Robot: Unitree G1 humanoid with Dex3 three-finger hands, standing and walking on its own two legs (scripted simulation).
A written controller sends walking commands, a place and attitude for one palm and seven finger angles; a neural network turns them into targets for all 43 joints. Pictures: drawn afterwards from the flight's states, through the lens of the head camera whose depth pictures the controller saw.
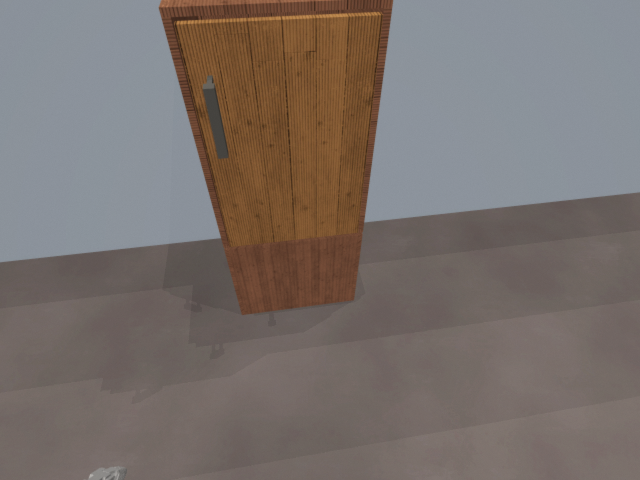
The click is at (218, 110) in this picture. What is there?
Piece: cupboard door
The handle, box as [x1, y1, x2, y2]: [203, 75, 227, 158]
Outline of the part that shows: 207,76 207,83 203,84 203,92 218,158 227,157 227,148 214,83 212,82 212,75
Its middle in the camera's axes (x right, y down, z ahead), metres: -0.21 -0.24 +0.79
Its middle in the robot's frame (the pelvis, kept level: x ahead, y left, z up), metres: +0.75 +0.25 +0.06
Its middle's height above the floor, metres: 0.83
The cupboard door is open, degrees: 0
